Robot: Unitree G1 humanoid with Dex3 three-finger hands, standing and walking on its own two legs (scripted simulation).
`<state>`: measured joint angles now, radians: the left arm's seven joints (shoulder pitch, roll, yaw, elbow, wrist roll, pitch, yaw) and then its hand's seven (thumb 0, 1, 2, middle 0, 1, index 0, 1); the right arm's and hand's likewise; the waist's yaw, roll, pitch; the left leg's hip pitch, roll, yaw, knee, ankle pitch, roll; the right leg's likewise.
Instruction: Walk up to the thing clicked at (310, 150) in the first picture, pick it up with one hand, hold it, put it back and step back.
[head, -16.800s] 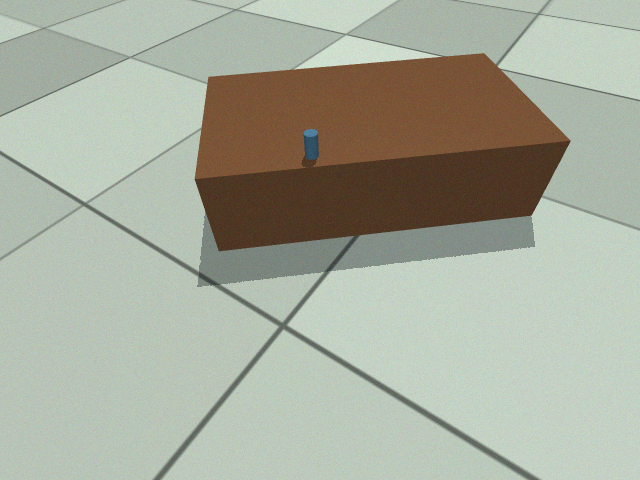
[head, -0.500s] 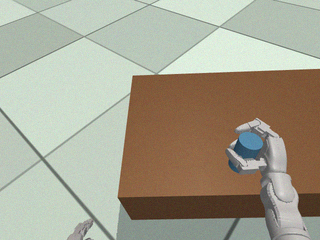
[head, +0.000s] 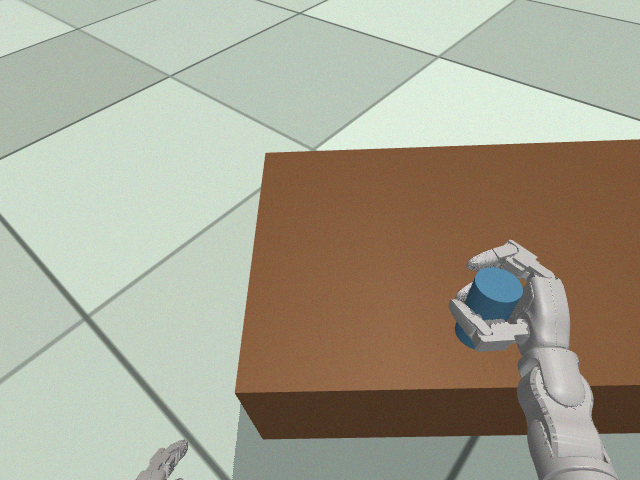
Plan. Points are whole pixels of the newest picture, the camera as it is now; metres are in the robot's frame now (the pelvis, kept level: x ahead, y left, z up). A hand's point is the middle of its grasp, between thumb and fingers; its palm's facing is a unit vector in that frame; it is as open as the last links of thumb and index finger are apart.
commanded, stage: hold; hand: right
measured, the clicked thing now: (486, 310) +0.32 -0.17 +0.05
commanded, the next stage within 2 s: crouch in 1.40 s
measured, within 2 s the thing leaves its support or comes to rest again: neither
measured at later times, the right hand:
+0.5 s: hand (482, 301) +0.33 -0.17 +0.06, palm faces +0.13 +0.99 +0.01, open 8.0 cm
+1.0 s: hand (480, 299) +0.33 -0.17 +0.06, palm faces +0.12 +0.99 +0.01, open 8.0 cm
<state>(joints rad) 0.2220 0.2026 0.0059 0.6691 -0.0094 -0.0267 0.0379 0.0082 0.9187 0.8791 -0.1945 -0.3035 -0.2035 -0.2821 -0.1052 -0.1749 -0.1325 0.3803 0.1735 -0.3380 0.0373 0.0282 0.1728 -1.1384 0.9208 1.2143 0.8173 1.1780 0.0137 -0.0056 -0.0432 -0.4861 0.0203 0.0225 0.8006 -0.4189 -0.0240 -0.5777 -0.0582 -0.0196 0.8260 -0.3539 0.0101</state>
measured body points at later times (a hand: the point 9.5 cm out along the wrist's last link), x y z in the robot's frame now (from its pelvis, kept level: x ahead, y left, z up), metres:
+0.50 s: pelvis +0.00 +0.00 +0.00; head +0.04 +0.00 +0.45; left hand +0.14 +0.24 -0.11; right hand +0.31 -0.22 +0.06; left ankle -0.01 +0.14 -0.70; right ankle +0.04 -0.12 -0.70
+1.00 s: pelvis +0.00 +0.01 +0.00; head +0.04 +0.00 +0.45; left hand +0.15 +0.25 -0.11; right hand +0.31 -0.22 +0.06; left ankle -0.01 +0.14 -0.70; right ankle +0.04 -0.12 -0.70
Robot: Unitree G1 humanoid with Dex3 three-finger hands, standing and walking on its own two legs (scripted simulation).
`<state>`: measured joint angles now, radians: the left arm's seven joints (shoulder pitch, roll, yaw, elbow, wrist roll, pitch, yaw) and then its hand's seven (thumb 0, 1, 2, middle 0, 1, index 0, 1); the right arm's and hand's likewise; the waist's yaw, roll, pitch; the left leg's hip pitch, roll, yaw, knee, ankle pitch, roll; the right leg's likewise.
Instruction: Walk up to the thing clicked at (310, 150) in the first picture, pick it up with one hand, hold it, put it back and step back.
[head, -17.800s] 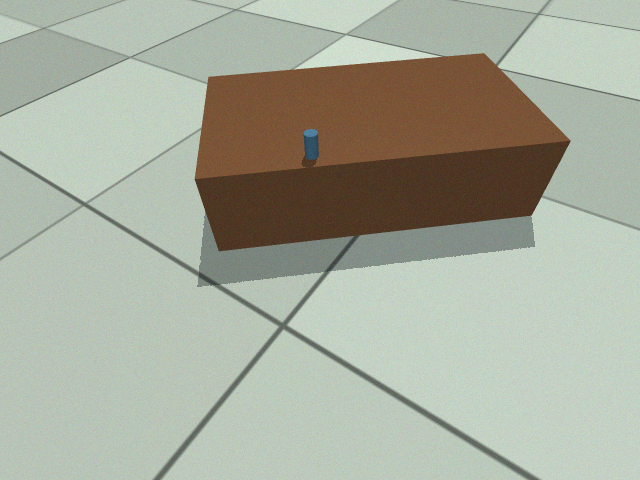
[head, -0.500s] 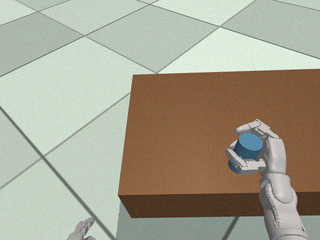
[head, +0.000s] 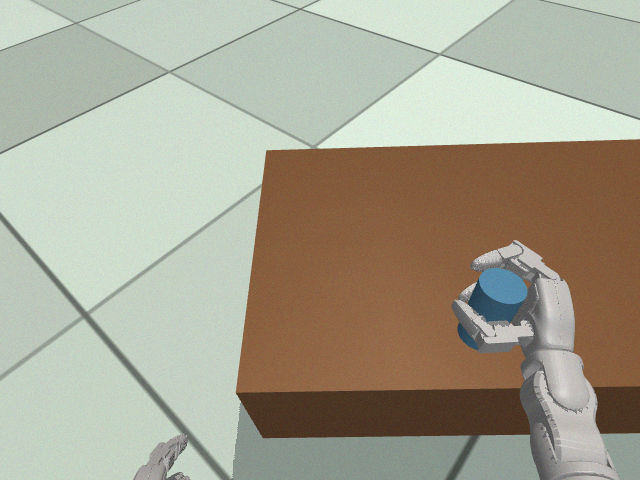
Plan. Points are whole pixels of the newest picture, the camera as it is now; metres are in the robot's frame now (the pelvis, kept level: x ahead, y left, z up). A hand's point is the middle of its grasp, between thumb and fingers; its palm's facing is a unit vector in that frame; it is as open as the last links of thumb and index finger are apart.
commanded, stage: hold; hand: right
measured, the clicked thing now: (489, 311) +0.32 -0.18 +0.05
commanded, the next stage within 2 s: crouch in 0.40 s
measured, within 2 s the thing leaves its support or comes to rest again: neither
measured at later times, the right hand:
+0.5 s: hand (486, 303) +0.32 -0.17 +0.06, palm faces +0.12 +0.99 +0.01, open 8.0 cm
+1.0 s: hand (470, 322) +0.35 -0.19 -0.05, palm faces +0.10 +0.99 +0.02, open 8.0 cm
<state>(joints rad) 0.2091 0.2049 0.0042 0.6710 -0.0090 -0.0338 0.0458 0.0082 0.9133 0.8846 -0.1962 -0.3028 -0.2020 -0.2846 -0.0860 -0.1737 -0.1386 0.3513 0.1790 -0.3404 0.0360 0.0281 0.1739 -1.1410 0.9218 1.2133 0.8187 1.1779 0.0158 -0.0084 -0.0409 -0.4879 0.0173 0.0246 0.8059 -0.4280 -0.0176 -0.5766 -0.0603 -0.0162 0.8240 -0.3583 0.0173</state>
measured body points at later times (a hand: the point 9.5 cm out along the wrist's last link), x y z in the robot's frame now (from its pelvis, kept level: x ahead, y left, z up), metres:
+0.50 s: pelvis +0.00 +0.00 +0.00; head +0.04 +0.00 +0.45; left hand +0.14 +0.24 -0.11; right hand +0.31 -0.22 +0.06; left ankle -0.01 +0.13 -0.70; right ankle +0.03 -0.13 -0.70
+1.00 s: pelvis -0.03 +0.00 -0.07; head +0.08 -0.02 +0.37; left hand +0.10 +0.26 -0.18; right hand +0.34 -0.24 -0.04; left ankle -0.01 +0.13 -0.70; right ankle +0.03 -0.13 -0.70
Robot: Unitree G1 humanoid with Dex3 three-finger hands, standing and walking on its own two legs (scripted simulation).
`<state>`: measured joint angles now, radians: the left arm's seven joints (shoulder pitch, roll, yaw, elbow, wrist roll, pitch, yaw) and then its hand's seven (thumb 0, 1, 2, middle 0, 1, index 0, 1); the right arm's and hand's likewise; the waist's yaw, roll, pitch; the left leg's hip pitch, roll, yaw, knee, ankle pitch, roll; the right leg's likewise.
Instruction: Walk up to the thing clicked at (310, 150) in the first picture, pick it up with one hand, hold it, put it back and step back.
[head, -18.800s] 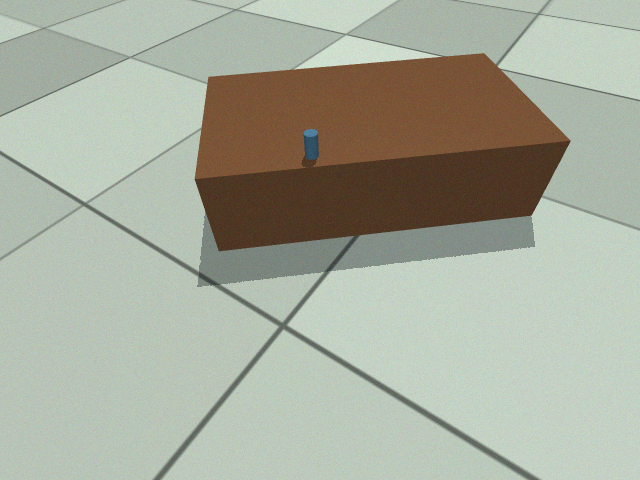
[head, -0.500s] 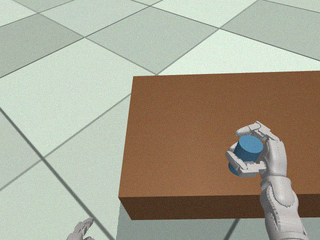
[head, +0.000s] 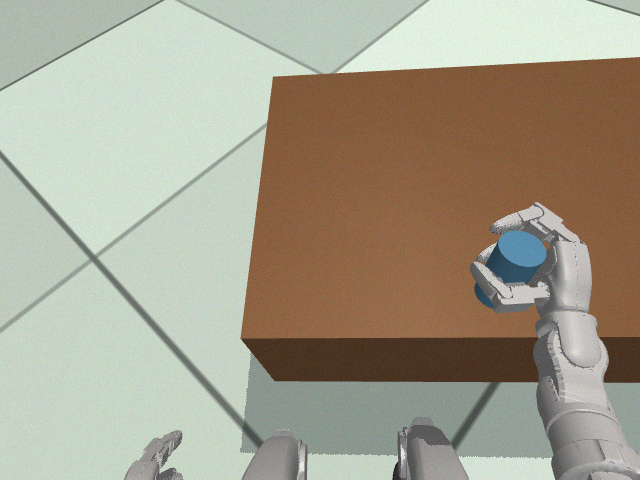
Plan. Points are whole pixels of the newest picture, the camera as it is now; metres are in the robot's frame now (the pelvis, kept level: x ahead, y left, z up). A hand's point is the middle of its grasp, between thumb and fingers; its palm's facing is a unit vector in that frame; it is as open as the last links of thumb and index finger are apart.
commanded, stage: crouch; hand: right
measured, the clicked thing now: (507, 272) +0.37 -0.20 +0.01
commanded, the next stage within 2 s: lower in 0.62 s
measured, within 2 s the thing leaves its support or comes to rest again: rests again in 1.74 s
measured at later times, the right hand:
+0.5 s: hand (486, 265) +0.42 -0.20 -0.07, palm faces +0.13 +0.99 +0.01, open 8.0 cm
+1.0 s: hand (475, 279) +0.43 -0.21 -0.14, palm faces +0.11 +0.99 +0.01, open 8.0 cm
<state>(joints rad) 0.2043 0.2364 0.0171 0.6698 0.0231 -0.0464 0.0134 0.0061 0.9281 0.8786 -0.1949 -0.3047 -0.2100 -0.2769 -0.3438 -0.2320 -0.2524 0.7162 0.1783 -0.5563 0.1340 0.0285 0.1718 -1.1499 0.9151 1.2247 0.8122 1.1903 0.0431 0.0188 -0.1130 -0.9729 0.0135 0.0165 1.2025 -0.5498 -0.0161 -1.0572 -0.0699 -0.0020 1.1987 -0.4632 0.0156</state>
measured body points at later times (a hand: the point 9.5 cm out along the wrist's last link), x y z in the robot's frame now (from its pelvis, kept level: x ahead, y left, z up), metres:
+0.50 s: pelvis -0.01 +0.00 -0.08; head +0.14 -0.02 +0.34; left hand +0.10 +0.27 -0.20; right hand +0.41 -0.26 -0.07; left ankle +0.02 +0.13 -0.64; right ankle +0.06 -0.13 -0.64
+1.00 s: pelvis -0.03 +0.00 -0.14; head +0.16 -0.03 +0.27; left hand +0.09 +0.27 -0.26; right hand +0.42 -0.26 -0.14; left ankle +0.02 +0.13 -0.64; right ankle +0.06 -0.13 -0.64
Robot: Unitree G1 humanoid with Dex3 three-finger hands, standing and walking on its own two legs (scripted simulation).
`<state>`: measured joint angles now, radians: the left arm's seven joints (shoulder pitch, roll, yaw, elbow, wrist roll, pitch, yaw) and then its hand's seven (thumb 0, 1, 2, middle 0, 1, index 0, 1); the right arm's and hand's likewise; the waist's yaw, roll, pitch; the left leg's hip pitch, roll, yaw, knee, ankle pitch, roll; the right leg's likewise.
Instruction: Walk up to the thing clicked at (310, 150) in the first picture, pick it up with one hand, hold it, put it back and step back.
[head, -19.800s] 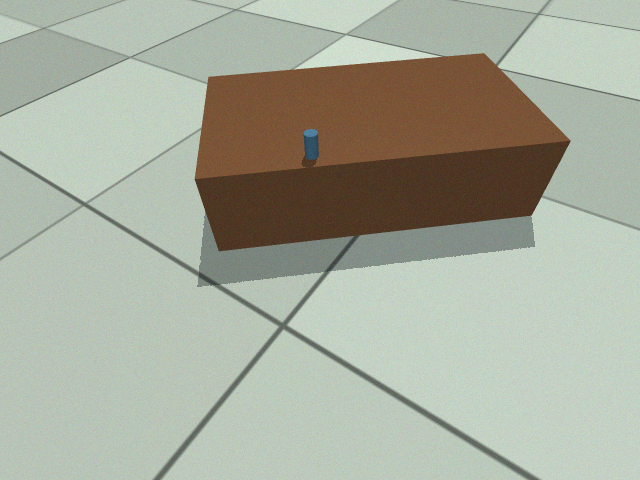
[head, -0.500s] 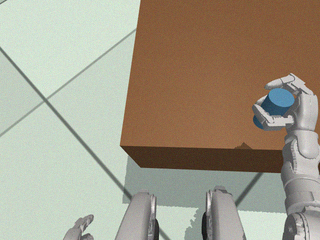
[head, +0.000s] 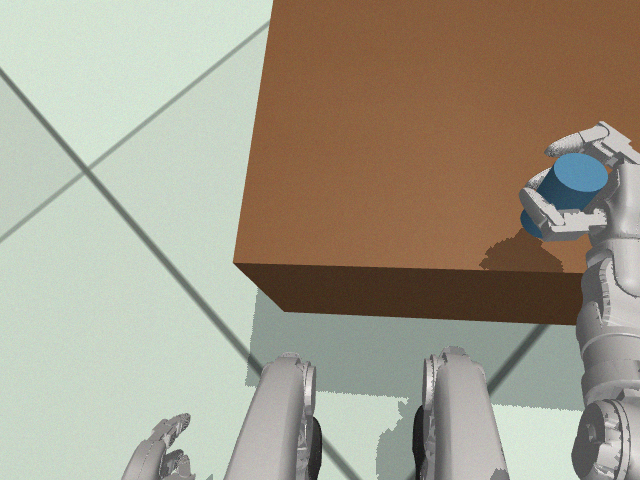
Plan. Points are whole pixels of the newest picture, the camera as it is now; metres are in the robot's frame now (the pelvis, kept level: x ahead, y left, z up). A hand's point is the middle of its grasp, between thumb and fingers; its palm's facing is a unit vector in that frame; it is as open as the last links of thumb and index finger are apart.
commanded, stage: lower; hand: right
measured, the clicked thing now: (559, 199) +0.44 -0.24 -0.01
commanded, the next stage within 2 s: loosen in 0.96 s
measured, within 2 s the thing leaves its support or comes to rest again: rests again in 0.74 s
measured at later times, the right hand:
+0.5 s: hand (539, 207) +0.45 -0.23 -0.06, palm faces +0.16 +0.99 +0.00, open 8.0 cm
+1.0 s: hand (536, 211) +0.46 -0.24 -0.07, palm faces +0.17 +0.99 +0.00, open 8.0 cm
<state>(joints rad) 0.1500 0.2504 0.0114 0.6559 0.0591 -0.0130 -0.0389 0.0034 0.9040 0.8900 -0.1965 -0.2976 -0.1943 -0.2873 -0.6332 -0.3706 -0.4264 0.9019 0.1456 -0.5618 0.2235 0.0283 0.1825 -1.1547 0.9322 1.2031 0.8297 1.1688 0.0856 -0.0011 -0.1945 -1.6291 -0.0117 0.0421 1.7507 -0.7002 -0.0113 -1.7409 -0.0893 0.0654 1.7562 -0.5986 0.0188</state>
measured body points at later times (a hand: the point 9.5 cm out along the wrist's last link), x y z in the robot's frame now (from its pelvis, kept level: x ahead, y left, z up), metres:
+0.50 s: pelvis -0.02 +0.00 -0.06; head +0.18 -0.03 +0.34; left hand +0.10 +0.28 -0.18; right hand +0.44 -0.29 -0.05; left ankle +0.05 +0.13 -0.49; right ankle +0.08 -0.13 -0.49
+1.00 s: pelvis -0.02 +0.00 -0.09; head +0.18 -0.03 +0.32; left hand +0.10 +0.27 -0.21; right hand +0.44 -0.29 -0.07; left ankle +0.05 +0.13 -0.49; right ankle +0.08 -0.13 -0.49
